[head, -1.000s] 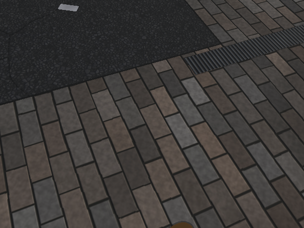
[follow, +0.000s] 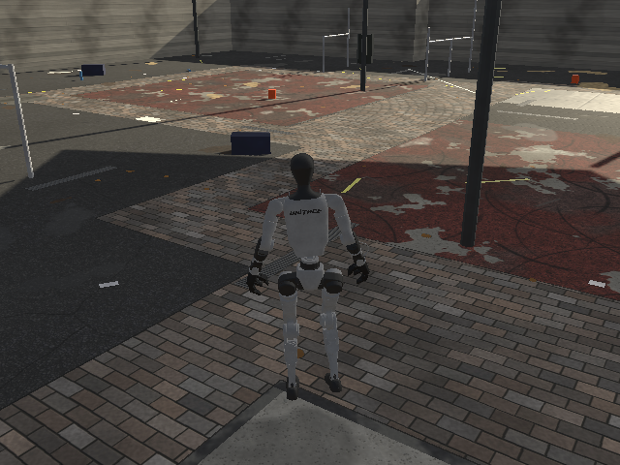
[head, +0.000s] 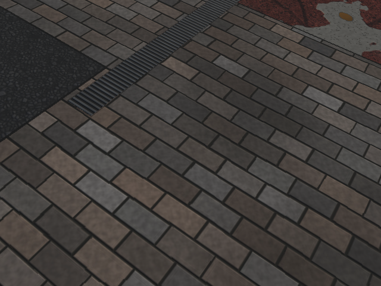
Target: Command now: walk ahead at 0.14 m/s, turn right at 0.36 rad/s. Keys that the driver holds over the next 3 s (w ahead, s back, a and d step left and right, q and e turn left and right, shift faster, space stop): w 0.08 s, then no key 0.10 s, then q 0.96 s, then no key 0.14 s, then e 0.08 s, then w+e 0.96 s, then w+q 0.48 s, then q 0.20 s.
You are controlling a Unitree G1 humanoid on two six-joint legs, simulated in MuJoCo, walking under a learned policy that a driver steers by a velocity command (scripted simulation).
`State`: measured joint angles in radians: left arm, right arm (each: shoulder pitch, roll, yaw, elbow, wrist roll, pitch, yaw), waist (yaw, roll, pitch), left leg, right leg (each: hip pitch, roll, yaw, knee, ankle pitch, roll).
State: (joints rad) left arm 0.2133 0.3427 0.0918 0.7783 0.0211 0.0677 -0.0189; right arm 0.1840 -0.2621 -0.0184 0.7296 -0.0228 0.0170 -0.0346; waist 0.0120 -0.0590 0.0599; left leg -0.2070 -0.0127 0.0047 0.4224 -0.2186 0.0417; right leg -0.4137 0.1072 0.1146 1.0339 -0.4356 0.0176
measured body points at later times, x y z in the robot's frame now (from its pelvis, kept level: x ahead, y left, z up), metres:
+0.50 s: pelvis +0.04 -0.03 +0.00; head +0.07 -0.05 +0.45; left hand +0.14 +0.23 -0.12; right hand +0.11 -0.30 -0.15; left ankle +0.02 +0.09 -0.68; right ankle +0.03 -0.12 -0.74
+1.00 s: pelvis +0.06 +0.02 +0.00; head +0.09 +0.06 +0.45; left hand +0.07 +0.31 -0.14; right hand +0.26 -0.21 -0.10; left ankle +0.05 +0.08 -0.74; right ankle +0.12 -0.13 -0.68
